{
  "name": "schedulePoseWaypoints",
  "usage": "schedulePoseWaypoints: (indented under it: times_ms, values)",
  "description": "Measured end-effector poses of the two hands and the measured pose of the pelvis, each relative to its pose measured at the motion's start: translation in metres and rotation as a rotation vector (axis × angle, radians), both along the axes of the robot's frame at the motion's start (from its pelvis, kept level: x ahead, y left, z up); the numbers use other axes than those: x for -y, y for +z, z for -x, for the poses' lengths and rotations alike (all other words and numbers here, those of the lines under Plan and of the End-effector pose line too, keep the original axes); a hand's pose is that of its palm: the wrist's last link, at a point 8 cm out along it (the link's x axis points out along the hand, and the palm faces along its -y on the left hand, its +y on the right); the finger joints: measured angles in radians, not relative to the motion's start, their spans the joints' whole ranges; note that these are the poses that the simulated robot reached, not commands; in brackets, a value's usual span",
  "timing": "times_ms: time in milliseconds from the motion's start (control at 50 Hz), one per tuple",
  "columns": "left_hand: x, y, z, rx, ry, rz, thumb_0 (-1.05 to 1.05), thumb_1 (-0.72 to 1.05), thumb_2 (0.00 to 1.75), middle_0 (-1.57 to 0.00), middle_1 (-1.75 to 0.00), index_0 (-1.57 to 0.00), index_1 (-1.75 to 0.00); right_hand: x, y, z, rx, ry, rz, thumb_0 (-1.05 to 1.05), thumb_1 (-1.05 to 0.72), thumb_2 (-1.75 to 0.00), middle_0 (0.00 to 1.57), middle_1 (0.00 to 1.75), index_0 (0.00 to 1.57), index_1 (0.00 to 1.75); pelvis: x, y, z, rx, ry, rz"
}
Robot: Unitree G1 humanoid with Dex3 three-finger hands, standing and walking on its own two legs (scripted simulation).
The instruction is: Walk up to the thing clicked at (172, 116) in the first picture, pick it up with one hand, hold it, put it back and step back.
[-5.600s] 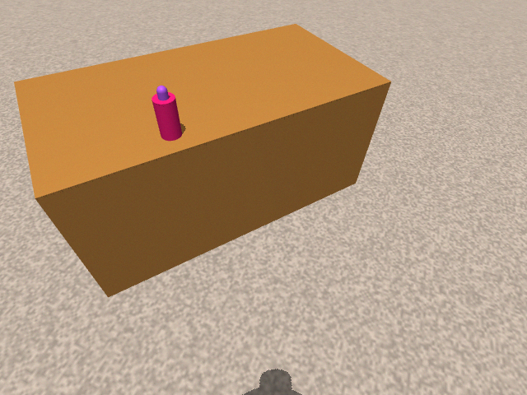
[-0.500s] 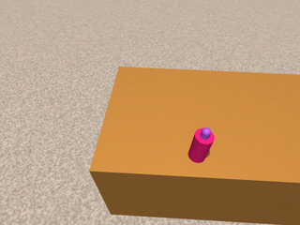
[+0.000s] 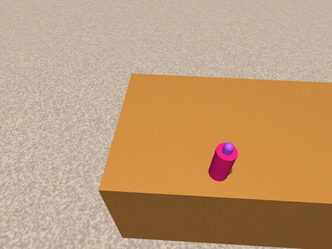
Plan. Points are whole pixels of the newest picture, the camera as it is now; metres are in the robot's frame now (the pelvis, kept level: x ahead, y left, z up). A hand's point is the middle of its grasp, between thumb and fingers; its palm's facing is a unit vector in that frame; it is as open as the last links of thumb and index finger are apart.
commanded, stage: stand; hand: right
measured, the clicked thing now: (223, 159) +0.43 -0.19 -0.10
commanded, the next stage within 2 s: go down in 0.56 s
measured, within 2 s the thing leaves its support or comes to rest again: neither
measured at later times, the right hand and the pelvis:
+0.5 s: hand out of the picture +0.07 -0.25 -0.16, palm faces -0.04 +0.94 -0.34, open 7.4 cm; pelvis +0.00 +0.00 +0.00, yaw +0 degrees
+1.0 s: hand out of the picture +0.14 -0.25 -0.15, palm faces +0.07 +0.95 -0.31, open 13.3 cm; pelvis -0.01 +0.01 -0.02, yaw -2 degrees
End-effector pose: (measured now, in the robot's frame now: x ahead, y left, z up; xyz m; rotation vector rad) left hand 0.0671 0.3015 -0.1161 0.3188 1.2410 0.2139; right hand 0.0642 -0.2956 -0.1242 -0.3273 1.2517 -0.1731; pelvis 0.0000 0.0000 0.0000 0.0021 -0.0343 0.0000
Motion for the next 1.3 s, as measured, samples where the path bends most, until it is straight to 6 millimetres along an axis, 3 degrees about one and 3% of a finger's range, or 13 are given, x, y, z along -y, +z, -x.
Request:
schedulePoseWaypoints:
  times_ms: [680,740,860,920,1120,1300]
  values:
    - [-0.002,-0.001,-0.005,0.006,-0.011,0.003,0.00,0.91,0.90,-0.20,-0.30,-0.20,-0.30,-0.002,0.002,0.004,-0.001,-0.013,0.004,0.00,-0.90,-0.89,0.20,0.30,0.20,0.30,-0.004,0.000,-0.002,0.002,-0.007,0.000]
    - [0.003,0.001,-0.022,0.121,0.000,0.013,0.01,0.87,0.86,-0.17,-0.26,-0.16,-0.26,-0.009,0.003,-0.012,0.089,-0.030,-0.009,0.01,-0.86,-0.85,0.17,0.26,0.17,0.26,-0.004,-0.003,0.005,-0.014,-0.011,-0.003]
    - [0.009,0.004,-0.072,0.314,-0.016,0.009,0.01,0.62,0.60,-0.08,-0.14,-0.08,-0.14,-0.013,0.001,-0.059,0.158,-0.052,-0.014,0.01,-0.61,-0.60,0.10,0.15,0.10,0.14,-0.007,-0.014,0.021,-0.087,-0.028,-0.012]
    - [0.010,0.011,-0.083,0.374,-0.032,0.007,0.01,0.46,0.45,-0.06,-0.10,-0.07,-0.10,-0.009,0.005,-0.071,0.171,-0.068,-0.021,0.01,-0.43,-0.45,0.08,0.11,0.09,0.11,-0.011,-0.016,0.020,-0.110,-0.031,-0.015]
    - [0.004,0.010,-0.064,0.364,-0.032,0.011,0.00,-0.11,0.14,-0.06,-0.06,-0.06,-0.06,0.011,0.019,-0.057,0.131,-0.086,0.005,0.00,0.14,-0.15,0.06,0.06,0.06,0.06,-0.019,-0.020,0.010,-0.131,-0.036,-0.017]
    - [0.011,0.015,-0.081,0.457,-0.077,-0.001,0.00,-0.43,0.07,-0.07,-0.06,-0.06,-0.06,0.013,0.022,-0.060,0.202,-0.093,-0.022,0.00,0.49,-0.07,0.03,0.07,0.05,0.07,-0.025,-0.026,0.004,-0.149,-0.042,-0.012]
